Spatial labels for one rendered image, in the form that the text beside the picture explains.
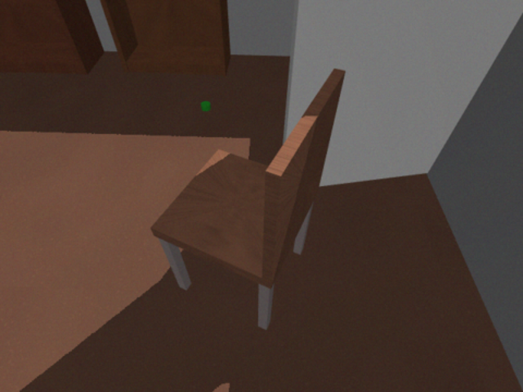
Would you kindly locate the chair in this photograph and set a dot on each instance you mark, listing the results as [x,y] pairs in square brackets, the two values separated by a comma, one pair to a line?
[244,216]

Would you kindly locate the bookshelf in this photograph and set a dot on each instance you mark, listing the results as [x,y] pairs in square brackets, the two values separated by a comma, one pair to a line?
[48,36]
[170,36]

